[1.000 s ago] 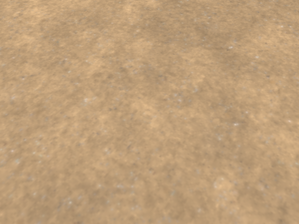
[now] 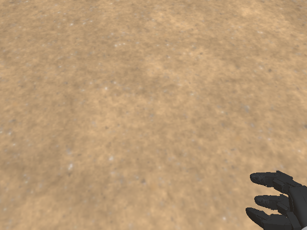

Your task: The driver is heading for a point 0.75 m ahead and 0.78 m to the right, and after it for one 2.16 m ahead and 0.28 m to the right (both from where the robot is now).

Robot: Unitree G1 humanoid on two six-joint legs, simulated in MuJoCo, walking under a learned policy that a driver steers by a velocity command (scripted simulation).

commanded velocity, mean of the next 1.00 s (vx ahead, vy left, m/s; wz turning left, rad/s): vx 1.00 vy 0.00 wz -0.84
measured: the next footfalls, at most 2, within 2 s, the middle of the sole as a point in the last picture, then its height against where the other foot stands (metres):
left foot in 0.02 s outside the picture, level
right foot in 0.46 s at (214, 205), level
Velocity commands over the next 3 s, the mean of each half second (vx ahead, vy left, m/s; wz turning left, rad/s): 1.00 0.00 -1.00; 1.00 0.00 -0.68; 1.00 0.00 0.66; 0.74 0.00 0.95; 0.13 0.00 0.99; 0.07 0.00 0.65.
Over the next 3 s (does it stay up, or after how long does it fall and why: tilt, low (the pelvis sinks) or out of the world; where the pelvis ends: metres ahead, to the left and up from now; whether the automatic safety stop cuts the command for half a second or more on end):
stays up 1.75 -0.76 0.02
